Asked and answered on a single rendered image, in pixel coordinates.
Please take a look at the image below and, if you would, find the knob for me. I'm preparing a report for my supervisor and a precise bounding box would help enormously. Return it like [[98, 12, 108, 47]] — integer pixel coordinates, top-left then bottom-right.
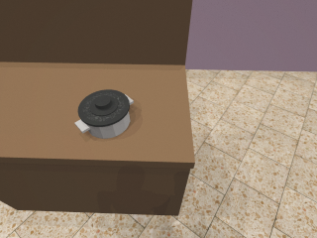
[[94, 95, 112, 109]]

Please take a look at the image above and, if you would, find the pot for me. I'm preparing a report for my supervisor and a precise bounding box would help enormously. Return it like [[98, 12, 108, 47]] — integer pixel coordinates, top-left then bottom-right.
[[74, 94, 134, 139]]

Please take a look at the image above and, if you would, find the lid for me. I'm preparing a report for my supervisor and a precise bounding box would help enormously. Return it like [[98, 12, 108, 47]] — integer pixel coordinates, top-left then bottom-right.
[[77, 89, 130, 127]]

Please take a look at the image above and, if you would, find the table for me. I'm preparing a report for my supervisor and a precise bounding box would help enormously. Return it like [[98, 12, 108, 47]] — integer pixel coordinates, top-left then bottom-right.
[[0, 0, 195, 216]]

